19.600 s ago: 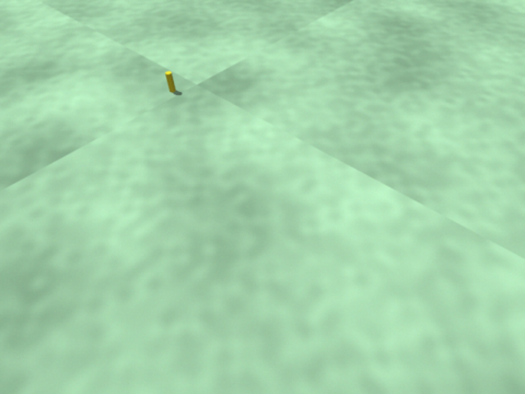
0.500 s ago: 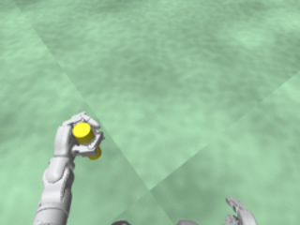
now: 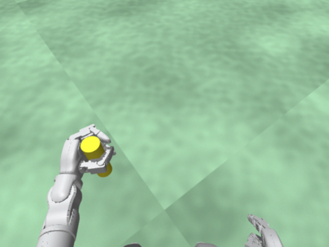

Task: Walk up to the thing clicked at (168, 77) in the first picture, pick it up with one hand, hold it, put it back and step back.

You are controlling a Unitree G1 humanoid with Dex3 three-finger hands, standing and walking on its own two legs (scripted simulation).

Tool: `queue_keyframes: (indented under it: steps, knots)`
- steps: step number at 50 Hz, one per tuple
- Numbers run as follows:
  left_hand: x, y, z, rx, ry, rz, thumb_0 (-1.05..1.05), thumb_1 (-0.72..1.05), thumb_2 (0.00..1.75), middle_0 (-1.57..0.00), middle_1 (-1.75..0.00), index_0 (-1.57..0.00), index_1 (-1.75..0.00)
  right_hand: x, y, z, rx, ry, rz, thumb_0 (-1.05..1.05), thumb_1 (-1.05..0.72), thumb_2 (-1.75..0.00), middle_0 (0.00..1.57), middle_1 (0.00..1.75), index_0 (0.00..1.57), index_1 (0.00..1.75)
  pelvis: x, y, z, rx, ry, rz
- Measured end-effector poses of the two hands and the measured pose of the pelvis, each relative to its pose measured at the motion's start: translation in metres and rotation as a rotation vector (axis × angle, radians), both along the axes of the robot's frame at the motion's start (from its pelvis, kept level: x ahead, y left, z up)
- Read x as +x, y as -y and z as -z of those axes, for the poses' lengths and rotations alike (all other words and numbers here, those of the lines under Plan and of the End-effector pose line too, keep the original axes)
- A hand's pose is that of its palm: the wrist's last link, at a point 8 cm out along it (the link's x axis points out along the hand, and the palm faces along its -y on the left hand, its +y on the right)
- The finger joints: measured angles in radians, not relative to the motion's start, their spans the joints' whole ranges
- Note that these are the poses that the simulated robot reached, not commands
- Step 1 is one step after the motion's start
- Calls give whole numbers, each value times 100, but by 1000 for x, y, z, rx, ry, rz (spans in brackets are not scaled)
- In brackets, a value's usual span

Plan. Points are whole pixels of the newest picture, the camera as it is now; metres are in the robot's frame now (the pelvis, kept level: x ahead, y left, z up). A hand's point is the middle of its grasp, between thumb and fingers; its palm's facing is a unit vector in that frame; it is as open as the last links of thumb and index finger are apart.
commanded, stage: hold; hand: left
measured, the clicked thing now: (98, 158) +0.32 +0.18 +0.02
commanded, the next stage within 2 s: crouch in 1.72 s
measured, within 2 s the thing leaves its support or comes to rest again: neither
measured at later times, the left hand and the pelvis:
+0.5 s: hand (99, 152) +0.32 +0.16 +0.05, palm faces -0.03 -1.00 -0.01, open 5.4 cm; pelvis +0.00 +0.00 +0.00, yaw +0 degrees
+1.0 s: hand (99, 152) +0.32 +0.16 +0.05, palm faces -0.03 -1.00 -0.01, open 5.4 cm; pelvis +0.00 +0.00 +0.00, yaw +0 degrees
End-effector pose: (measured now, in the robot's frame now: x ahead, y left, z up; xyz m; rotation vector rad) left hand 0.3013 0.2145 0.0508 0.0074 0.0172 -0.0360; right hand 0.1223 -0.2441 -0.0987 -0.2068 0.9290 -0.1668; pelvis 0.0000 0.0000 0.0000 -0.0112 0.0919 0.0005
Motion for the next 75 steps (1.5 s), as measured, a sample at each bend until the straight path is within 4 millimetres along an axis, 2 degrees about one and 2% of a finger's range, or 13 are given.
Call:
queue_keyframes:
  steps: [35, 75]
  knots:
    - [2, -7, -3, -1, 6, -8, 3, 16, 112, -100, -112, -100, -115, -7, -3, -2, 1, 6, 5, 1, -91, -90, 20, 30, 20, 30, -4, -3, -1, -2, 7, 2]
    - [1, -1, -2, 5, 7, -3, 3, 16, 112, -100, -113, -99, -116, -8, 1, 1, 7, 11, 4, 1, -90, -90, 20, 30, 20, 30, -4, 0, 1, -2, 0, 3]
